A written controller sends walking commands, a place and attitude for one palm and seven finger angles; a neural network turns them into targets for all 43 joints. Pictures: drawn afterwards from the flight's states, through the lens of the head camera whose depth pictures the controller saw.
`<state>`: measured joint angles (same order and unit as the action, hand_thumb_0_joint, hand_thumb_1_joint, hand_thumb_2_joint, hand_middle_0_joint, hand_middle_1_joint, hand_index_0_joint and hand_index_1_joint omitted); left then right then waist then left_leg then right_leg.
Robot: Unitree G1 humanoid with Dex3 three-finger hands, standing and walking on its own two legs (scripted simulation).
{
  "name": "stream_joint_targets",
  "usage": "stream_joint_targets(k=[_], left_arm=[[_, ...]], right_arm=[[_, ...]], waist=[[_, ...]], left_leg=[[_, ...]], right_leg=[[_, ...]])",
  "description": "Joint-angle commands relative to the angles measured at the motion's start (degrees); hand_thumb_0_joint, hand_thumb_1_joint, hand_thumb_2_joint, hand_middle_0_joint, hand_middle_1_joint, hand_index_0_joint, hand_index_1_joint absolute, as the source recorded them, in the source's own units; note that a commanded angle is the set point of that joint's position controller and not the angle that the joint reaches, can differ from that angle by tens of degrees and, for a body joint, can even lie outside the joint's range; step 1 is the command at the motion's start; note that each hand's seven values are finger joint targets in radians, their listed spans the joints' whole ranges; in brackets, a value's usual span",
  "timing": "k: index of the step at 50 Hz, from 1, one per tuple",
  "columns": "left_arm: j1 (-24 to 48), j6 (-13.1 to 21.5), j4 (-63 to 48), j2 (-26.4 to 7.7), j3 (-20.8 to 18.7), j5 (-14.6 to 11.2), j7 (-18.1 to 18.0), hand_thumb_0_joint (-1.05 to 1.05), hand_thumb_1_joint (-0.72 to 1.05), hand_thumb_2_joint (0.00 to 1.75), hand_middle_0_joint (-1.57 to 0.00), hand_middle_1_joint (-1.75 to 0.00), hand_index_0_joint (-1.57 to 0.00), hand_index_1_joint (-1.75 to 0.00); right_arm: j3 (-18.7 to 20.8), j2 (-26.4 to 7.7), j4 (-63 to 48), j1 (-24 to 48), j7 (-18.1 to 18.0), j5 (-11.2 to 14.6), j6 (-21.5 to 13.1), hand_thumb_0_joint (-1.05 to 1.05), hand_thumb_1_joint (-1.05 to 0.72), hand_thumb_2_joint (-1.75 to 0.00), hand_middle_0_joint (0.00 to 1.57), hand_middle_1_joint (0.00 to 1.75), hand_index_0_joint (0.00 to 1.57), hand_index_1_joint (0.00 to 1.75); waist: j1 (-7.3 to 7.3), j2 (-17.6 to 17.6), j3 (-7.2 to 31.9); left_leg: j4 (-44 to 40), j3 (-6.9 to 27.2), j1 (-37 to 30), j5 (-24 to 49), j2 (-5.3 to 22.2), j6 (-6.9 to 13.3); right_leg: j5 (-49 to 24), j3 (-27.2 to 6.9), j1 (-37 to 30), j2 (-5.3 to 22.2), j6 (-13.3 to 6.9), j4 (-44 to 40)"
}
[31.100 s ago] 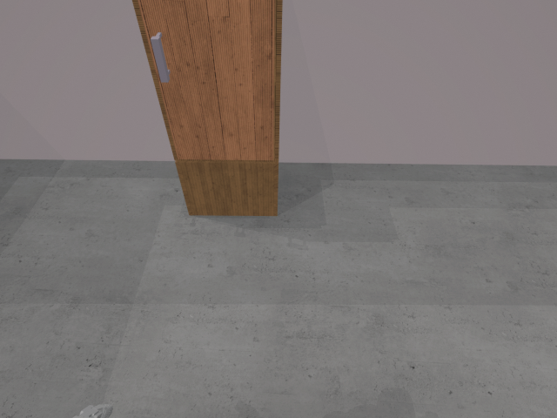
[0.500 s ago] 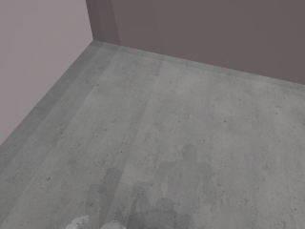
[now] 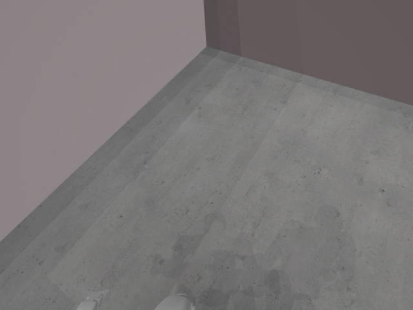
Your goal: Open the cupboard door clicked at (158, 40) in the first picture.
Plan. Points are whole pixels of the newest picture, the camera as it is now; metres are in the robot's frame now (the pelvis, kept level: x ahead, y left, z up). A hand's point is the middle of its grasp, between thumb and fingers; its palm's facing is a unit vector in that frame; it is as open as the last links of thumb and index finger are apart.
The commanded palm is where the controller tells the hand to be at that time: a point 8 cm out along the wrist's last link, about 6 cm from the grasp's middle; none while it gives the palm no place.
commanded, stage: turn to face it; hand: left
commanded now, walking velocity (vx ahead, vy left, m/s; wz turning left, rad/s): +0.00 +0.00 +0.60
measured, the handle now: out of the picture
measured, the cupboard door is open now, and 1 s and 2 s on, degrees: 47 47 47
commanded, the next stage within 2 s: none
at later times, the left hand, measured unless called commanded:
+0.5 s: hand out of the picture +0.00 +0.23 -0.17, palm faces +0.35 -0.90 -0.25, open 7.4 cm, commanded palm none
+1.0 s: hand out of the picture +0.02 +0.16 -0.14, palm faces +0.56 -0.79 -0.26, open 7.4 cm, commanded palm none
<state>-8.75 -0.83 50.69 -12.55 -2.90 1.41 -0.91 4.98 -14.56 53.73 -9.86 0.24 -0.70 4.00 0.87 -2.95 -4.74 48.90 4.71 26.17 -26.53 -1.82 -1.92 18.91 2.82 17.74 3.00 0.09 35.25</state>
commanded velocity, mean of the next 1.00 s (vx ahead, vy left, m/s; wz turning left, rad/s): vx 0.00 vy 0.00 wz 0.60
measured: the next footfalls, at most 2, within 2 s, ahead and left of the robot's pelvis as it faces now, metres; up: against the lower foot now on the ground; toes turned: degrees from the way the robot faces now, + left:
left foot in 0.36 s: +0.01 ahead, +0.12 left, +0.00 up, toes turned +20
right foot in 0.76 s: +0.12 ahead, -0.13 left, +0.00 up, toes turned +25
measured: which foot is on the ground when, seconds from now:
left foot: up 0.00-0.34, down 0.36-0.76, up 0.78-1.00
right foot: down 0.00-0.36, up 0.38-0.74, down 0.76-1.00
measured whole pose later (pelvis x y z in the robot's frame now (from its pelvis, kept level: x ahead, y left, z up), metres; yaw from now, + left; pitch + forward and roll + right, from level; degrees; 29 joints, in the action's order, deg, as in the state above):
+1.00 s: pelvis +0.05 -0.04 +0.01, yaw +37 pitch +1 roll +3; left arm -10.7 -0.9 50.0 -9.5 -1.7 1.4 -1.1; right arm 5.2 -15.0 54.5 -8.9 1.3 -0.7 5.1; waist 2.3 -0.4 -6.3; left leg 61.6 -1.5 28.0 -23.5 1.3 -4.1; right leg 18.2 10.4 11.0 6.6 -0.3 28.5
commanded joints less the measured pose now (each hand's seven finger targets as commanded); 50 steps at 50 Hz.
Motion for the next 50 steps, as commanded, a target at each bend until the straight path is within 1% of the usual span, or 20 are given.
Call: stream_joint_targets(k=[1,4,7,12,14,16,17,18,19,20,24,33,36,37,38,39,40,41,43,50], left_arm=[[-0.65,1.14,-3.72,-9.11,-1.68,-0.41,-1.26,0.00,0.90,0.90,-0.20,-0.30,-0.20,-0.30],[-2.94,1.78,-3.81,-7.70,-1.35,-0.37,-1.07,0.00,0.90,0.90,-0.20,-0.30,-0.20,-0.30],[-7.08,1.94,-2.57,-8.90,-1.95,-0.16,-1.23,0.00,0.90,0.90,-0.20,-0.30,-0.20,-0.30],[-8.99,1.60,-1.66,-11.08,-3.09,0.34,-1.04,0.00,0.90,0.90,-0.20,-0.30,-0.20,-0.30],[-8.08,1.46,-1.67,-11.78,-3.33,0.28,-0.78,0.00,0.90,0.90,-0.20,-0.30,-0.20,-0.30],[-5.94,1.38,-1.95,-11.57,-3.42,-0.41,-0.44,0.00,0.90,0.90,-0.20,-0.30,-0.20,-0.30],[-5.46,1.00,-3.29,-9.43,-3.13,-0.84,-0.11,0.00,0.90,0.90,-0.20,-0.30,-0.20,-0.30],[-1.68,0.60,-6.08,-5.39,-1.70,-1.07,0.14,0.00,0.90,0.90,-0.20,-0.30,-0.20,-0.30],[0.95,-0.31,-7.02,-7.06,-1.76,-0.48,-0.33,0.00,0.90,0.90,-0.20,-0.30,-0.20,-0.30],[2.35,-0.47,-7.01,-6.95,-1.73,-0.39,-0.31,0.00,0.90,0.90,-0.20,-0.30,-0.20,-0.30],[-1.13,-1.00,-3.22,-6.75,-2.33,-0.36,0.36,0.00,0.90,0.90,-0.20,-0.30,-0.20,-0.30],[0.83,-0.61,-4.89,-5.47,-1.76,-0.87,0.33,0.00,0.90,0.90,-0.20,-0.30,-0.20,-0.30],[-4.92,0.45,-3.68,-6.40,-2.24,-1.07,0.07,0.00,0.90,0.90,-0.20,-0.30,-0.20,-0.30],[-7.77,1.20,-3.19,-9.76,-2.95,-0.53,-0.37,0.00,0.90,0.90,-0.20,-0.30,-0.20,-0.30],[-8.85,1.52,-3.02,-15.62,-4.06,0.34,-0.98,0.00,0.90,0.90,-0.20,-0.30,-0.20,-0.30],[-8.76,1.37,-3.08,-15.64,-3.42,-0.12,-1.21,0.00,0.90,0.90,-0.20,-0.30,-0.20,-0.30],[-5.06,1.22,-4.04,-12.62,-2.83,-0.26,-1.46,0.00,0.90,0.90,-0.20,-0.30,-0.20,-0.30],[-2.21,1.23,-4.45,-10.43,-2.43,-0.29,-1.50,0.00,0.90,0.90,-0.20,-0.30,-0.20,-0.30],[0.01,1.29,-5.08,-7.88,-1.37,-0.59,-1.17,0.00,0.90,0.90,-0.20,-0.30,-0.20,-0.30],[-6.61,1.57,-2.91,-9.59,-2.55,0.06,-1.16,0.00,0.90,0.90,-0.20,-0.30,-0.20,-0.30]], right_arm=[[1.44,-4.58,-4.27,1.36,0.91,-0.38,-0.46,0.00,-0.90,-0.90,0.20,0.30,0.20,0.30],[0.74,-3.33,-4.27,2.28,1.41,-0.06,-0.41,0.00,-0.90,-0.90,0.20,0.30,0.20,0.30],[0.12,-2.27,-4.93,5.61,1.50,0.08,-0.55,0.00,-0.90,-0.90,0.20,0.30,0.20,0.30],[-0.70,-1.51,-6.33,8.29,1.49,0.26,-1.34,0.00,-0.90,-0.90,0.20,0.30,0.20,0.30],[-0.66,-2.13,-6.35,6.64,1.39,0.30,-1.62,0.00,-0.90,-0.90,0.20,0.30,0.20,0.30],[0.06,-4.63,-4.94,0.52,1.28,-0.04,-2.17,0.00,-0.90,-0.90,0.20,0.30,0.20,0.30],[1.38,-9.88,-4.07,-3.81,1.02,-0.50,-2.67,0.00,-0.90,-0.90,0.20,0.30,0.20,0.30],[2.94,-15.86,-3.59,-8.12,0.39,-0.64,-2.63,0.00,-0.90,-0.90,0.20,0.30,0.20,0.30],[2.67,-15.95,-2.37,-9.62,0.00,-0.42,-2.19,0.00,-0.90,-0.90,0.20,0.30,0.20,0.30],[2.12,-14.06,-3.16,-7.35,-0.52,-0.58,-2.48,0.00,-0.90,-0.90,0.20,0.30,0.20,0.30],[0.77,-10.06,-5.12,0.07,-1.36,-0.41,-3.29,0.00,-0.90,-0.90,0.20,0.30,0.20,0.30],[1.61,-10.79,-4.78,-0.29,-0.84,-0.92,-2.74,0.00,-0.90,-0.90,0.20,0.30,0.20,0.30],[1.91,-9.93,-5.65,2.29,-0.83,-0.26,-2.43,0.00,-0.90,-0.90,0.20,0.30,0.20,0.30],[1.59,-7.24,-6.21,2.09,-0.57,0.34,-2.55,0.00,-0.90,-0.90,0.20,0.30,0.20,0.30],[0.98,-3.06,-7.68,1.62,-0.32,0.58,-2.60,0.00,-0.90,-0.90,0.20,0.30,0.20,0.30],[1.34,-5.94,-7.49,2.39,-0.21,0.19,-2.20,0.00,-0.90,-0.90,0.20,0.30,0.20,0.30],[1.47,-5.22,-7.12,1.71,0.10,-0.01,-1.75,0.00,-0.90,-0.90,0.20,0.30,0.20,0.30],[1.45,-4.50,-5.49,1.58,0.22,-0.17,-1.18,0.00,-0.90,-0.90,0.20,0.30,0.20,0.30],[1.15,-4.26,-4.18,0.33,0.93,-0.19,-0.61,0.00,-0.90,-0.90,0.20,0.30,0.20,0.30],[-0.29,-1.66,-4.98,6.04,1.51,0.12,-0.96,0.00,-0.90,-0.90,0.20,0.30,0.20,0.30]], waist=[[0.63,16.88,2.61],[0.09,16.37,4.21],[-2.01,12.75,5.97],[-3.82,14.21,7.01],[-2.80,14.98,7.07],[1.01,10.59,9.64],[3.46,-1.37,12.98],[6.00,-16.15,12.76],[5.80,-8.84,13.12],[4.65,-4.87,10.46],[0.12,-5.89,7.56],[0.20,-6.73,6.91],[-2.79,-6.05,8.72],[-4.13,2.95,10.33],[-4.75,22.05,10.25],[-4.83,19.69,9.61],[-2.61,12.71,6.54],[-1.11,17.04,5.21],[0.49,17.48,4.43],[-2.90,13.41,6.18]], left_leg=[[25.24,-1.96,9.05,1.25,3.65,-1.45],[20.07,-4.97,8.28,4.12,3.57,-2.53],[10.54,-7.36,7.03,2.30,3.52,-2.88],[-4.52,-10.86,0.87,0.41,3.10,-1.59],[-9.91,-12.01,-3.56,2.92,2.49,-0.74],[-22.10,-11.16,-15.63,14.08,2.43,0.61],[-25.27,0.69,-26.77,27.72,11.70,4.69],[-27.29,20.65,-30.59,51.78,26.47,13.90],[-25.85,18.07,-28.95,51.93,28.26,17.17],[-26.92,15.53,-25.77,46.02,25.77,16.34],[-27.38,6.36,-19.47,42.73,15.66,10.80],[-26.32,11.31,-14.43,33.97,13.40,10.75],[-20.27,11.45,-7.64,31.04,10.31,7.60],[-13.96,8.06,-0.26,19.38,6.02,4.19],[1.57,-3.13,9.83,-6.14,-3.14,-0.67],[15.05,-0.99,8.36,-11.41,-0.26,-0.14],[19.79,0.67,7.87,-6.72,1.43,0.01],[22.85,-0.44,8.92,-3.82,2.56,-0.72],[24.41,-2.97,8.43,2.46,3.48,-1.95],[2.78,-9.22,3.91,1.41,3.54,-2.48]], right_leg=[[-18.79,-10.08,-5.06,16.07,-5.11,-17.32],[-30.79,-1.84,-10.02,13.66,-4.02,-14.71],[-37.48,0.05,-16.45,15.40,-4.80,-12.56],[-42.23,1.69,-18.45,18.00,-5.89,-8.62],[-40.53,2.96,-15.87,18.52,-4.95,-6.68],[-35.41,6.92,-10.06,16.84,-1.42,2.54],[-17.54,9.38,1.90,12.08,2.19,13.73],[19.81,7.21,16.78,4.04,5.93,26.89],[19.66,-0.77,17.82,4.68,4.64,31.59],[15.50,-1.58,18.68,5.33,4.57,32.58],[4.20,-3.06,15.44,3.35,5.50,32.71],[5.68,-0.64,4.50,-1.26,5.13,9.24],[-5.26,-0.18,-9.34,-2.10,4.39,-7.26],[-9.21,-6.56,-18.38,5.18,2.76,-15.16],[-18.01,-23.07,-22.70,22.22,-3.73,-18.46],[-22.98,-23.46,-14.85,26.99,-8.51,-17.96],[-21.16,-17.63,-10.85,24.56,-9.07,-17.98],[-23.18,-14.46,-10.39,20.03,-7.59,-16.84],[-29.38,-3.91,-10.01,14.97,-5.31,-15.03],[-38.46,2.58,-18.17,16.56,-5.40,-11.16]])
